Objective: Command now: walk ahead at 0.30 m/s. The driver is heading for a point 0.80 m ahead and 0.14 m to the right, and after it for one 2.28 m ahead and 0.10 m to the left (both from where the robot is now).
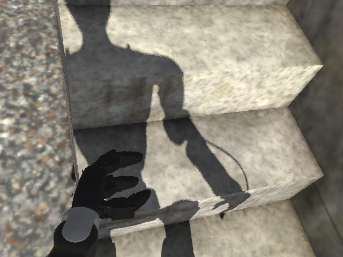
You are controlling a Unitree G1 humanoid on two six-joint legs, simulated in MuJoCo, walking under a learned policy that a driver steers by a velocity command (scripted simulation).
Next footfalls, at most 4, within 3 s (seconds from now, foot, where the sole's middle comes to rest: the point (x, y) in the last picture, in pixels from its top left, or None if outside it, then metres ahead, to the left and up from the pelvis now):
0.58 left None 0.26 0.30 -1.29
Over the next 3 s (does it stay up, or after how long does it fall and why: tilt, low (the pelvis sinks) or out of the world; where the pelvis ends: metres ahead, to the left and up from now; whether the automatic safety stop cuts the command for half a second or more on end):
falls after 0.60 s (tilt)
